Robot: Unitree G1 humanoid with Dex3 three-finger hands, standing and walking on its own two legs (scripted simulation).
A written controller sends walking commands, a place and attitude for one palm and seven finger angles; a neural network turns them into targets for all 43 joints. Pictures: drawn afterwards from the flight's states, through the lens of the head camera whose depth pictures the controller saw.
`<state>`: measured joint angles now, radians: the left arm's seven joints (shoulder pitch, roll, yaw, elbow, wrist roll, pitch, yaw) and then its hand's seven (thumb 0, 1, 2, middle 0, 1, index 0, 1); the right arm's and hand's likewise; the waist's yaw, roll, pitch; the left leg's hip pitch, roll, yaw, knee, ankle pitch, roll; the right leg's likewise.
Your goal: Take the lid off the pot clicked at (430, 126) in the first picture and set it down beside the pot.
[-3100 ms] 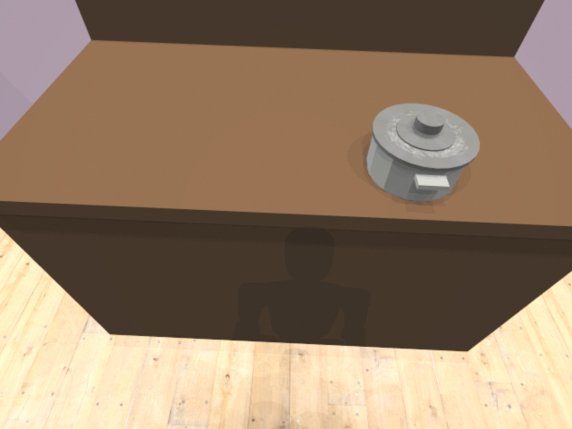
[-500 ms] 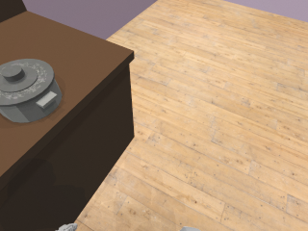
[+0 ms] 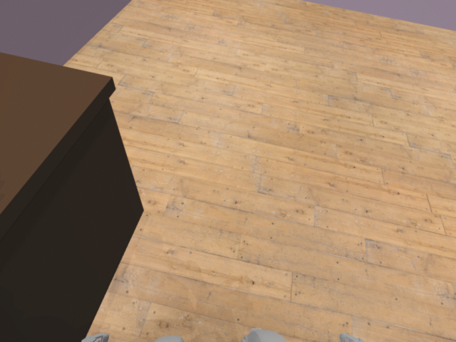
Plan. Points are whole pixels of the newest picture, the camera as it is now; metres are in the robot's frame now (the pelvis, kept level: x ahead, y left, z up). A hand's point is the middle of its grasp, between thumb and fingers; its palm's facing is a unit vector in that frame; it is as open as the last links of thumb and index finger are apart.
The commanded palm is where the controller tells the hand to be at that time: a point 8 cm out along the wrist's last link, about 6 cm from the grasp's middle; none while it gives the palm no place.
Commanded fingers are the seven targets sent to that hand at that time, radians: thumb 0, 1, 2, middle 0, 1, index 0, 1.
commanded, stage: walk to a spot facing it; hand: left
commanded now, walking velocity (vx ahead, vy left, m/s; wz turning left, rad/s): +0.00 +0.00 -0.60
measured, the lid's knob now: out of the picture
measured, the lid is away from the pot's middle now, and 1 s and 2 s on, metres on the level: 0.00 0.00 0.00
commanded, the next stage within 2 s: turn to face it in 1.32 s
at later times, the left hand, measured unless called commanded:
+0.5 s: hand out of the picture +0.12 +0.14 -0.15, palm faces -0.24 -0.94 -0.22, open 7.4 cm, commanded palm none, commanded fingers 0.00 0.90 0.90 -0.20 -0.30 -0.20 -0.30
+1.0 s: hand (226, 226) +0.38 +0.02 -0.14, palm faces -0.59 -0.79 -0.18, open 7.4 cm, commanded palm none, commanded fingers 0.00 0.90 0.90 -0.20 -0.30 -0.20 -0.30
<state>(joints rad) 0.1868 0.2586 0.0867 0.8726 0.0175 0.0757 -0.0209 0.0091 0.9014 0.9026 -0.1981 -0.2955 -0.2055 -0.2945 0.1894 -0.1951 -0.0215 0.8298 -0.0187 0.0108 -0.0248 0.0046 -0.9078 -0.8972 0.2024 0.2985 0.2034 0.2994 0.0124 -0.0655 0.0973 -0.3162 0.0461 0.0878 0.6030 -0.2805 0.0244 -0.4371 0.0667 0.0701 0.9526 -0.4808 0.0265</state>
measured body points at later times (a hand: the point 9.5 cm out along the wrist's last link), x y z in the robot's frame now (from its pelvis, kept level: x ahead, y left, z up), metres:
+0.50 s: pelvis +0.02 -0.04 +0.01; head +0.04 -0.05 +0.46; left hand +0.14 +0.19 -0.13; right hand +0.01 -0.32 -0.13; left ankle +0.10 +0.09 -0.67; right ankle -0.03 -0.15 -0.73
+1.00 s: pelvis +0.17 -0.07 +0.01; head +0.21 -0.08 +0.46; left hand +0.41 +0.06 -0.13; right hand +0.00 -0.24 -0.13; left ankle +0.18 +0.06 -0.73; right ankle +0.17 -0.25 -0.67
